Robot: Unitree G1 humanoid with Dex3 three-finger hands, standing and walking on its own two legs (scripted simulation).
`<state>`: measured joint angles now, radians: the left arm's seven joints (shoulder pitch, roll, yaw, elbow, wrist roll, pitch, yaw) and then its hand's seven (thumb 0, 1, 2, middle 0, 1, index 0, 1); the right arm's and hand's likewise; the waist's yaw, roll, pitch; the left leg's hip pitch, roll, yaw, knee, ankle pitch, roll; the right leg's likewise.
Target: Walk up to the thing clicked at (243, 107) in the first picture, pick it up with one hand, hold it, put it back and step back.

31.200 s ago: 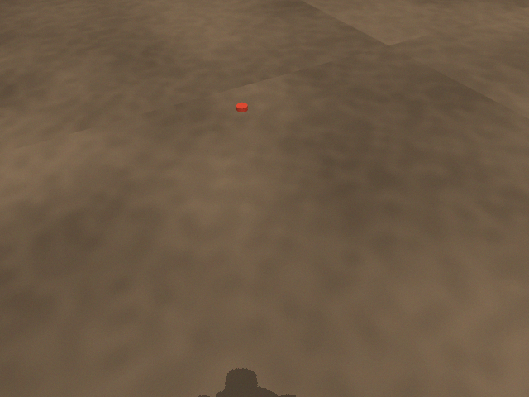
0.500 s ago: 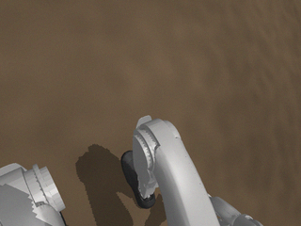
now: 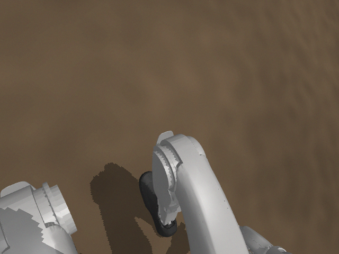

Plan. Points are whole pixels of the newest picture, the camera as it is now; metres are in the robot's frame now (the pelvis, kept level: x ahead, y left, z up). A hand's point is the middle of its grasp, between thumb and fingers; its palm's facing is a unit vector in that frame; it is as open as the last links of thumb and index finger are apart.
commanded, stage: withdraw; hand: left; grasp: from above
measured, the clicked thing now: out of the picture +0.45 +0.37 -0.28
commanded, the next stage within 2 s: home in 0.68 s
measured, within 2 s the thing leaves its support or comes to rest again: neither
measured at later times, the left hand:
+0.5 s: hand out of the picture +0.41 +0.38 -0.10, palm faces -0.52 -0.15 -0.84, open 14.0 cm
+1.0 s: hand out of the picture +0.44 +0.40 -0.11, palm faces -0.33 -0.15 -0.93, open 13.3 cm
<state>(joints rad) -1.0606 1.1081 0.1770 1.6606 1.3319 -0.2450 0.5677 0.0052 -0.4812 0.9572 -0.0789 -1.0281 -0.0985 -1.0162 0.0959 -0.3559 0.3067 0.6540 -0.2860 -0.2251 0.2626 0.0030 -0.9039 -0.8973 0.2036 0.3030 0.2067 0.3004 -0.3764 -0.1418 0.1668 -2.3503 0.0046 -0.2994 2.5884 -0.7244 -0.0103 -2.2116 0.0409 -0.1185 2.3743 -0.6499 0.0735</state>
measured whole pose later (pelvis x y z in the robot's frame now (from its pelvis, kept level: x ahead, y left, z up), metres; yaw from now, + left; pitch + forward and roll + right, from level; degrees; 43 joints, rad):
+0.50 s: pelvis -0.02 -0.01 +0.04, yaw +6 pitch +30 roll -11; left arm -0.98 0.90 0.06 1.34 1.19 -0.27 0.11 0.01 -0.50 1.01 -0.09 -1.01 -0.09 -1.02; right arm 0.12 -0.35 0.13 0.62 -0.14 0.00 0.15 0.00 -0.91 -0.90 0.20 0.30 0.21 0.30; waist -0.25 0.00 0.02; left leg -2.30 0.00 -0.19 2.38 -0.63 0.00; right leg -2.18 -0.01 -0.05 2.25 -0.62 0.06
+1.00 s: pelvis +0.00 +0.00 +0.03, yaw +5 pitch +35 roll -12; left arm -0.98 0.88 0.18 1.35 1.22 -0.18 0.31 0.01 -0.27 0.85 -0.19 -0.71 -0.18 -0.72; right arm 0.20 -0.27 0.10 0.67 -0.15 -0.04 0.17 0.00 -0.89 -0.89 0.20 0.30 0.21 0.30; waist -0.26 0.03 -0.04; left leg -2.38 -0.01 -0.17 2.43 -0.67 0.01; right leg -2.25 -0.01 -0.03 2.30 -0.66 0.06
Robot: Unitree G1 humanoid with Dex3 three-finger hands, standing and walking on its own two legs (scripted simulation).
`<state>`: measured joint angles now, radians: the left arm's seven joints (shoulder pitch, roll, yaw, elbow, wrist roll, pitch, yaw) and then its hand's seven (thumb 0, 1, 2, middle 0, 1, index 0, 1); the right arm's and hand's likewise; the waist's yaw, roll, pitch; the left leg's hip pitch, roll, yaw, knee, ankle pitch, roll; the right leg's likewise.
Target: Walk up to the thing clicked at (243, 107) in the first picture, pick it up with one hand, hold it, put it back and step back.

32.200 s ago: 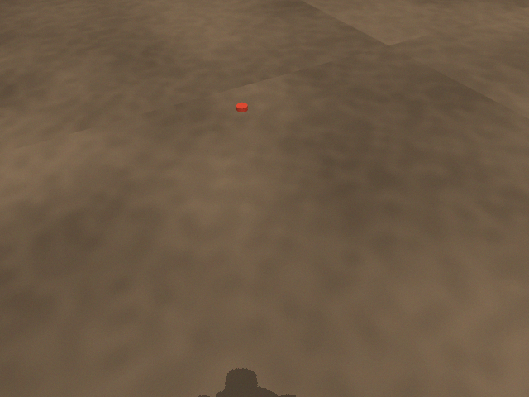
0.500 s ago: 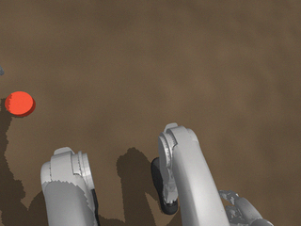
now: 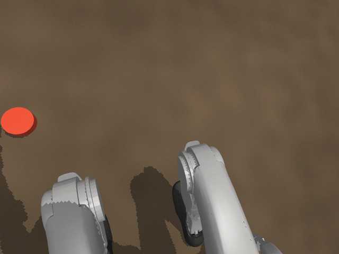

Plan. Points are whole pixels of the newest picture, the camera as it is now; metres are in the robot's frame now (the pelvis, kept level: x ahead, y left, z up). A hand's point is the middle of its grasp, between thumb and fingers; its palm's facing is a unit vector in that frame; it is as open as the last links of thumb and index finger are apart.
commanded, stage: home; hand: left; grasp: from above
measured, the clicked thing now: (19, 121) +0.48 +0.32 -0.31
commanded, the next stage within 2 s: none
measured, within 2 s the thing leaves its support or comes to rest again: neither
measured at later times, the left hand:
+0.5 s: hand out of the picture +0.30 +0.28 +0.07, palm faces -0.11 -0.79 -0.60, open 7.6 cm
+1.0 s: hand out of the picture +0.23 +0.20 +0.28, palm faces +0.22 -0.95 -0.22, open 7.4 cm
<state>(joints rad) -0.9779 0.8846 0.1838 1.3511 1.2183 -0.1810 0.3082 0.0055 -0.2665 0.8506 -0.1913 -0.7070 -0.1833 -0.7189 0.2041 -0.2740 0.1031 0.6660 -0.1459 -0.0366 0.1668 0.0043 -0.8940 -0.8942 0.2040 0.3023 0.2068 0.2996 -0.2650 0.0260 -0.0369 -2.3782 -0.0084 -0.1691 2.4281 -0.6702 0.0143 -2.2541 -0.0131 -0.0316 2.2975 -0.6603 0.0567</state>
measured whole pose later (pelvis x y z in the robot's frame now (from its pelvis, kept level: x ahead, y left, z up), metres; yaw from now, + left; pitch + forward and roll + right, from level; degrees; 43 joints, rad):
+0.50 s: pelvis +0.00 -0.01 +0.17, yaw +6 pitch +31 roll -6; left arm -0.18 0.47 0.08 0.38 0.34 0.14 -0.01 0.01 0.84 0.89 -0.21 -0.30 -0.21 -0.31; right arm 0.07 -0.27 -0.02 0.55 0.01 -0.01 0.03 0.01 -0.91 -0.90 0.20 0.30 0.20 0.30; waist -0.06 0.02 -0.20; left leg -1.78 0.02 -0.11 1.87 -0.63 -0.01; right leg -1.71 -0.04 -0.03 1.79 -0.61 0.06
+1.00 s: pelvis +0.06 -0.02 +0.35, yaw +9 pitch +16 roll -3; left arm 0.32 0.24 0.08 0.03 -0.07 0.43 0.07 0.02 0.90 0.90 -0.20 -0.30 -0.20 -0.30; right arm 0.29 -0.21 0.04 0.56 0.04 -0.15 -0.16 0.01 -0.90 -0.90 0.20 0.30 0.21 0.30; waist -0.08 0.05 -0.19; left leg -0.96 0.06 -0.07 1.21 -0.52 -0.03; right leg -0.91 -0.03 -0.06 1.14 -0.50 0.03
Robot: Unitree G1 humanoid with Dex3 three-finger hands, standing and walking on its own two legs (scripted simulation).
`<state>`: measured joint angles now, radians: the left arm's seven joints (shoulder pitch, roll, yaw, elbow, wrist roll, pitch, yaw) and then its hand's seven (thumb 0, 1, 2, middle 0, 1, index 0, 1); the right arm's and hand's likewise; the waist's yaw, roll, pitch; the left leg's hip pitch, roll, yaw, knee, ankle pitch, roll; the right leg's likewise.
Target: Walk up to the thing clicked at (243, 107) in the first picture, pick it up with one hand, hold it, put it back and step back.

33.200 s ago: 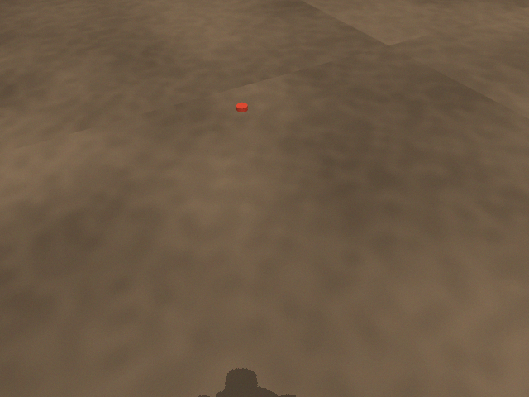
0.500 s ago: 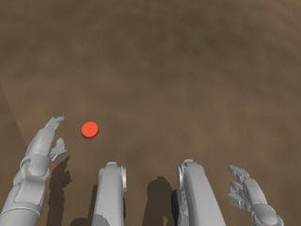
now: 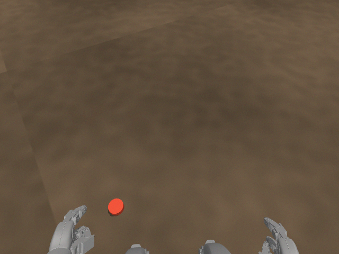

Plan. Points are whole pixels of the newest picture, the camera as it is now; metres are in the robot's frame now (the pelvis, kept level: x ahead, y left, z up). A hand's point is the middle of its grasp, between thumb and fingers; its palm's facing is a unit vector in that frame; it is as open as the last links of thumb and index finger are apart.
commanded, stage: home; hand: left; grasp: from above
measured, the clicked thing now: (116, 206) +0.48 +0.26 -0.66
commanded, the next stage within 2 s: none
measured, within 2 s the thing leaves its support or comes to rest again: neither
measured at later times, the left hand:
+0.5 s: hand (84, 252) +0.18 +0.18 -0.01, palm faces +0.08 -0.98 -0.19, open 7.4 cm
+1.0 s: hand (85, 246) +0.19 +0.18 -0.01, palm faces +0.06 -0.98 -0.20, open 7.4 cm
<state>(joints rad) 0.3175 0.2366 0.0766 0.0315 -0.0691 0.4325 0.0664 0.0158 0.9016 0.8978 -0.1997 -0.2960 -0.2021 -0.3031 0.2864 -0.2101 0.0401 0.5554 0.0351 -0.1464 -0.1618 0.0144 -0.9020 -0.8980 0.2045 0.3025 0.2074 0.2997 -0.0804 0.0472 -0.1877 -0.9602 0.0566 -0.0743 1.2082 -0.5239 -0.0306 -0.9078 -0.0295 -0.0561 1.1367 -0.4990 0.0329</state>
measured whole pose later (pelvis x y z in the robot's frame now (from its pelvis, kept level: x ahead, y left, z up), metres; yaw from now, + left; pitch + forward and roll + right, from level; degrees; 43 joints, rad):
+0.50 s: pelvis +0.02 +0.00 +0.04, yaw +1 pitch +9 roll -3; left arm 0.49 0.22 0.03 -0.12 -0.05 0.47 0.01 0.02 0.90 0.90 -0.20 -0.29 -0.20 -0.30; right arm 0.26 -0.21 0.03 0.54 0.00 -0.26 -0.19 0.02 -0.90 -0.90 0.21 0.30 0.21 0.30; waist -0.03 0.04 -0.16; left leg -0.70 0.05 -0.07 1.01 -0.48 -0.03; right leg -0.64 -0.04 -0.06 0.94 -0.46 0.03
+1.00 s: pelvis +0.03 +0.00 +0.04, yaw +1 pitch +9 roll -3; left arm 0.49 0.22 0.03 -0.12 -0.05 0.46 0.01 0.02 0.90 0.90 -0.20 -0.29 -0.20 -0.30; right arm 0.30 -0.22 0.02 0.57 0.00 -0.25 -0.19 0.02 -0.90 -0.90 0.21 0.30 0.21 0.30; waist -0.04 0.05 -0.16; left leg -0.68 0.05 -0.06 1.00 -0.49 -0.03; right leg -0.63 -0.03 -0.05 0.93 -0.46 0.04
